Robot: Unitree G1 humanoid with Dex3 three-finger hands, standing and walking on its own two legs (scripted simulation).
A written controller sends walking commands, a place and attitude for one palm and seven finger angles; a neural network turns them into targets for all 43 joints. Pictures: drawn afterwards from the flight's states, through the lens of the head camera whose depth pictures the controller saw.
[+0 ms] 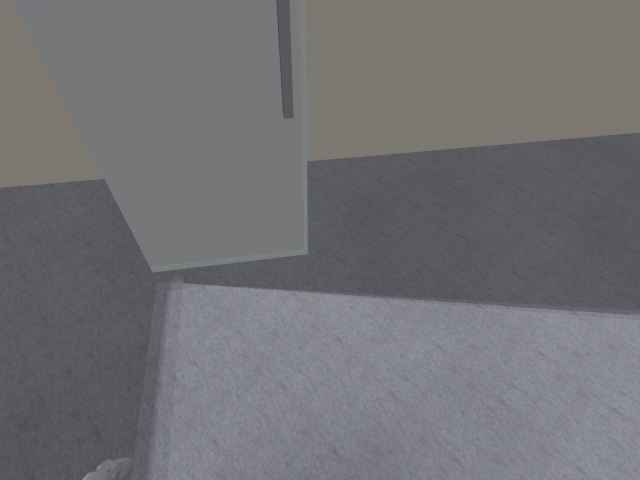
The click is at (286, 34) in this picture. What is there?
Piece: fridge door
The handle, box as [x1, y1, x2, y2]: [276, 0, 293, 118]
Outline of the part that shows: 276,0 283,115 284,118 293,117 289,2 288,0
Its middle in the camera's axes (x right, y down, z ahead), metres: -0.08 -0.48 +0.84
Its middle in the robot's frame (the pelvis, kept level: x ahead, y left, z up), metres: +0.97 +0.15 +0.17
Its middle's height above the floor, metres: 0.94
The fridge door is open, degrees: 0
